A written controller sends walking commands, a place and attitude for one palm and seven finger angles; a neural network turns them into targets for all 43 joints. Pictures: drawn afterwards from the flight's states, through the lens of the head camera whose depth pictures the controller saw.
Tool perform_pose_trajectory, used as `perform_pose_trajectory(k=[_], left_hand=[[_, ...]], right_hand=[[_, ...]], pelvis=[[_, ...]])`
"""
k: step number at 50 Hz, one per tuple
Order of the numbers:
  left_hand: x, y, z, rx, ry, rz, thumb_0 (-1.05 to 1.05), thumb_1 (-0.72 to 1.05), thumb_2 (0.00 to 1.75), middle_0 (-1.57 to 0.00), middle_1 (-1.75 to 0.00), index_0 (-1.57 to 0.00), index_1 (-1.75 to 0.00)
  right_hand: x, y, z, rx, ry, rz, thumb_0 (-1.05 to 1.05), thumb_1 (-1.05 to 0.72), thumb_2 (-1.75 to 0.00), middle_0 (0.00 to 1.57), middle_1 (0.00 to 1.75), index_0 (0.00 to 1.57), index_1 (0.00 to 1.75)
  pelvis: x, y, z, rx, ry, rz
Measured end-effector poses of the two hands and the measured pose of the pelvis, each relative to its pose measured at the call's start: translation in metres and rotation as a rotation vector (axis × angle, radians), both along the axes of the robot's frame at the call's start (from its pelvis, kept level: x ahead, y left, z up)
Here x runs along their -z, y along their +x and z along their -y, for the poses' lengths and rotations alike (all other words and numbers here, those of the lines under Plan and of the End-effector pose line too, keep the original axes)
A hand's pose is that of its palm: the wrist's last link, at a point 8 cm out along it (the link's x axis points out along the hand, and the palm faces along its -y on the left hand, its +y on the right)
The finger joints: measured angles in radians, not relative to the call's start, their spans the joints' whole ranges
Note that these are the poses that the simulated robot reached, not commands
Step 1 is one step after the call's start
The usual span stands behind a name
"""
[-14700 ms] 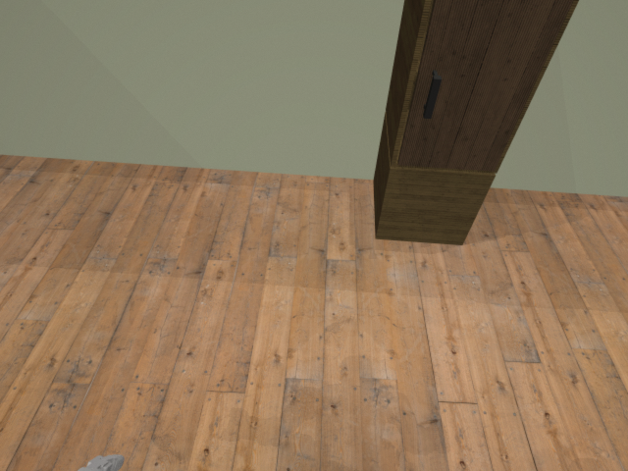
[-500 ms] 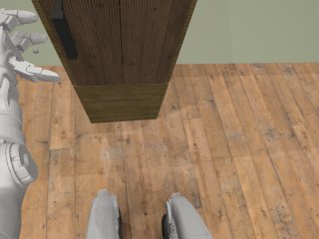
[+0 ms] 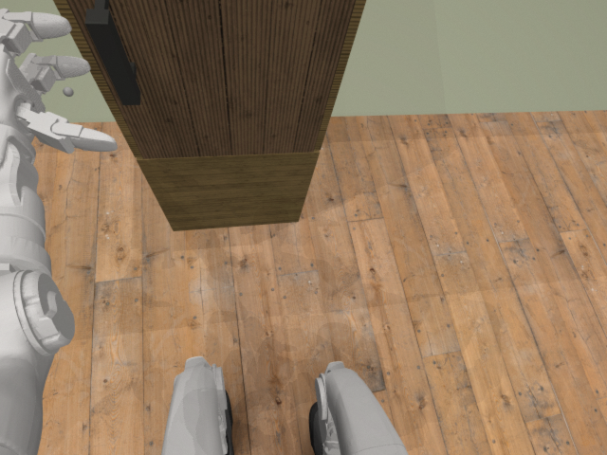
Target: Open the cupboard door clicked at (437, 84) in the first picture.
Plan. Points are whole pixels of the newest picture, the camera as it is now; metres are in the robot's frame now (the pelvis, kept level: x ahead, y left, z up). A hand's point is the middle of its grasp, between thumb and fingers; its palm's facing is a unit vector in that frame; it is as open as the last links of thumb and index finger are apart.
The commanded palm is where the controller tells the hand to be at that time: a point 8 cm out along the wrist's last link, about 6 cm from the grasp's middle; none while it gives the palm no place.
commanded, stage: slide the fingers in behind the handle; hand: left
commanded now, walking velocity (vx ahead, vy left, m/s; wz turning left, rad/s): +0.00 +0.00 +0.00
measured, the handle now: (117, 49) +0.60 +0.20 +0.07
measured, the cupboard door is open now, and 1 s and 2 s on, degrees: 0 0 0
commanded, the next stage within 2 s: close the thumb around the handle in 1.44 s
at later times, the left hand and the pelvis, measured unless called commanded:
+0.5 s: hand (105, 87) +0.55 +0.20 +0.07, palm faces +0.06 -1.00 -0.02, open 14.0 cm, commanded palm +0.53 +0.23 +0.07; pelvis +0.00 +0.00 +0.00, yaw +0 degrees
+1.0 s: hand (134, 88) +0.54 +0.17 +0.07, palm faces +0.06 -1.00 -0.02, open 14.0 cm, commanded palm +0.52 +0.20 +0.07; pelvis +0.01 +0.00 +0.00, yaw +1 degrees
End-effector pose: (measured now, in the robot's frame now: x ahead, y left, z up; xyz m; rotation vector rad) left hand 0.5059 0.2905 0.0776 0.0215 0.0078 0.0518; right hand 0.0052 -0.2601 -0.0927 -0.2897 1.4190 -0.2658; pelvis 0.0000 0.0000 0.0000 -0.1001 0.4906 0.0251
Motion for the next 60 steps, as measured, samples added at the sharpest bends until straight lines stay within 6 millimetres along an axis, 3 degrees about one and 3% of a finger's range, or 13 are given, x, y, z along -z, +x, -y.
perform_pose_trajectory(k=[35, 52, 60], left_hand=[[0.01, 0.019, 0.046, -0.01, -0.005, -0.012, -0.01, -0.5, 0.3, -0.3, -1.2, -0.3, -1.2], [0.006, 0.012, 0.069, -0.01, -0.003, 0.01, -0.01, -0.5, 0.3, -0.3, -1.2, -0.3, -1.2], [0.006, 0.014, 0.07, -0.02, 0.006, 0.0, -0.01, -0.5, 0.3, -0.3, -1.2, -0.29, -1.2]], right_hand=[[0.003, 0.003, -0.002, 0.009, 0.031, -0.006, 0.0, -0.91, -0.89, 0.21, 0.3, 0.21, 0.3], [0.002, 0.01, 0.0, 0.005, 0.052, 0.007, 0.0, -0.91, -0.89, 0.21, 0.3, 0.21, 0.3], [0.003, 0.009, 0.002, -0.004, 0.05, 0.007, 0.0, -0.91, -0.89, 0.21, 0.3, 0.21, 0.3]], pelvis=[[-0.001, 0.009, 0.003, -0.001, 0.01, -0.014], [-0.005, 0.011, 0.005, -0.006, 0.019, 0.002], [-0.004, 0.009, 0.006, -0.009, 0.018, 0.0]])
